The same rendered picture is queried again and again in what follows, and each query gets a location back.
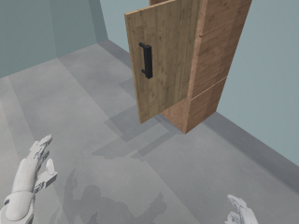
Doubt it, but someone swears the cupboard door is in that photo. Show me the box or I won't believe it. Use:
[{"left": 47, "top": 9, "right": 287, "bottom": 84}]
[{"left": 124, "top": 0, "right": 201, "bottom": 124}]

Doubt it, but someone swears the left robot forearm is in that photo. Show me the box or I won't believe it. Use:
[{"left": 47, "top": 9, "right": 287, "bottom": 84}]
[{"left": 0, "top": 191, "right": 36, "bottom": 224}]

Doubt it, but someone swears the handle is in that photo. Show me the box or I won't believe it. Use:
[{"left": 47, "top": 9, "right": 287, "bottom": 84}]
[{"left": 138, "top": 42, "right": 153, "bottom": 79}]

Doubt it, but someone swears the robot left hand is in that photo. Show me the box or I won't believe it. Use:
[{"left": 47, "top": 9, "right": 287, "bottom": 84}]
[{"left": 11, "top": 134, "right": 58, "bottom": 194}]

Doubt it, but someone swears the robot right hand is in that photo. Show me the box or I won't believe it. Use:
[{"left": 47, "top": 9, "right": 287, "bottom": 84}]
[{"left": 224, "top": 194, "right": 260, "bottom": 224}]

